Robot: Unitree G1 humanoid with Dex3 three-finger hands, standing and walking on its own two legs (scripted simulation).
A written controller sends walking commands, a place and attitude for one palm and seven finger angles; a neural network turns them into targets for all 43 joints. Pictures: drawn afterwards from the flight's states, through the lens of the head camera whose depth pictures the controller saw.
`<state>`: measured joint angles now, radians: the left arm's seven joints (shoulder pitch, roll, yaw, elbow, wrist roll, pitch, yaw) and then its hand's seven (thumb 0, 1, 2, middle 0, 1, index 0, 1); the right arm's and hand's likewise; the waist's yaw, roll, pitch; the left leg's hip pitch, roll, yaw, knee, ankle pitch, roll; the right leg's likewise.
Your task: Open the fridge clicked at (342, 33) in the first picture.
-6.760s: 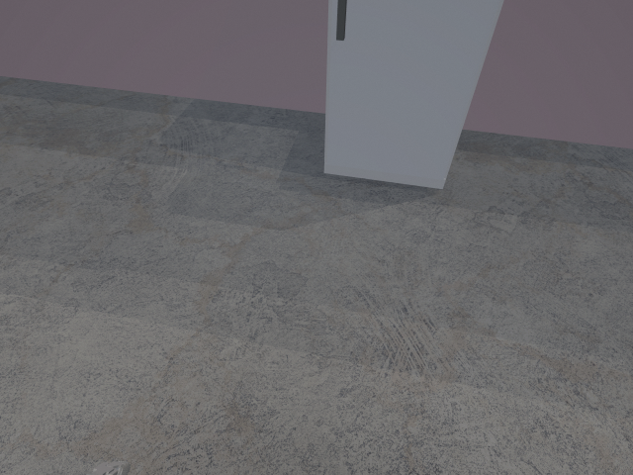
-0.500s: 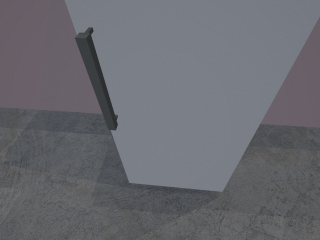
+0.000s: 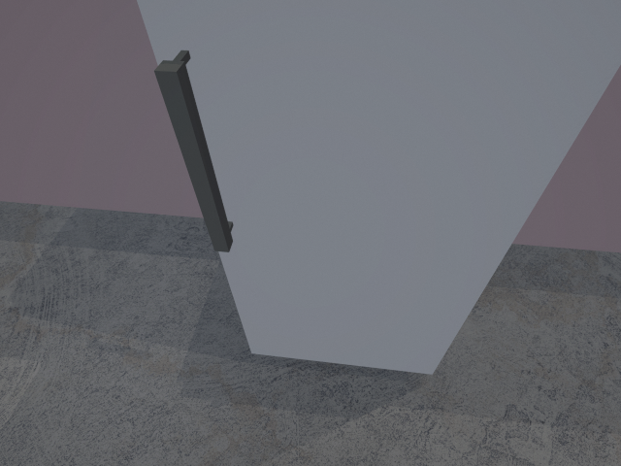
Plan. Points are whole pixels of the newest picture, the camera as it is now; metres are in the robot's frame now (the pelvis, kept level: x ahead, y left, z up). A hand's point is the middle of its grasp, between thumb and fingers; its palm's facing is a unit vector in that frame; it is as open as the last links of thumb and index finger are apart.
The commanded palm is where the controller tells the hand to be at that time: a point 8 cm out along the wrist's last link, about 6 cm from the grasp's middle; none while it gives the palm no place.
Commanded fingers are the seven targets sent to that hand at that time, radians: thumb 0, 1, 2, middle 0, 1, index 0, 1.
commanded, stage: look again from close up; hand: left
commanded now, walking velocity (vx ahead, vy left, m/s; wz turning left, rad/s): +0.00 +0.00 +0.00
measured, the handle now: (207, 167) +0.51 +0.20 +0.10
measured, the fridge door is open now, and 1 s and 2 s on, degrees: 0 0 0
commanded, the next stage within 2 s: raise the hand to about handle height in 0.30 s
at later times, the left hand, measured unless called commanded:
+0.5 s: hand out of the picture +0.09 +0.20 -0.12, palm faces +0.22 -0.95 -0.21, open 7.3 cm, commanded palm +0.10 +0.24 -0.07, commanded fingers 0.00 0.76 0.84 -0.21 -0.39 -0.21 -0.39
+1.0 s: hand (141, 436) +0.16 +0.22 -0.03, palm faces -0.01 -1.00 -0.06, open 9.6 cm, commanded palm +0.14 +0.28 -0.02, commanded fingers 0.00 0.18 0.59 -0.25 -0.76 -0.25 -0.76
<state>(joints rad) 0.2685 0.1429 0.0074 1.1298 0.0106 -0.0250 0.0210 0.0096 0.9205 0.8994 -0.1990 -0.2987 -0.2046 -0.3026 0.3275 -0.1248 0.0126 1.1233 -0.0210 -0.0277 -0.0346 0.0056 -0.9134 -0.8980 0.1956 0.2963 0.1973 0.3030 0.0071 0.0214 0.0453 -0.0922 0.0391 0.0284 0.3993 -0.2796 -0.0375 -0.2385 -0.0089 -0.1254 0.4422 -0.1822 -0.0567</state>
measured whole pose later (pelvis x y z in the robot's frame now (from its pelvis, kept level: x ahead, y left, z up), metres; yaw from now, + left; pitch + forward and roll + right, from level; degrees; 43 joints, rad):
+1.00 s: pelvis -0.03 +0.04 -0.08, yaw +2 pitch +12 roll -3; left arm 0.46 0.23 0.12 -0.08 -0.22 -0.48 -0.28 0.02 0.40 0.69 -0.23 -0.62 -0.24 -0.63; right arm 0.16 -0.22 0.02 0.47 0.01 -0.24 -0.02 0.01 -0.91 -0.90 0.20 0.30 0.20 0.30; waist 0.04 -0.01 -0.09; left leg -0.76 0.02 -0.02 1.16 -0.60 0.02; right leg -0.84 -0.07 -0.14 1.06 -0.41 -0.01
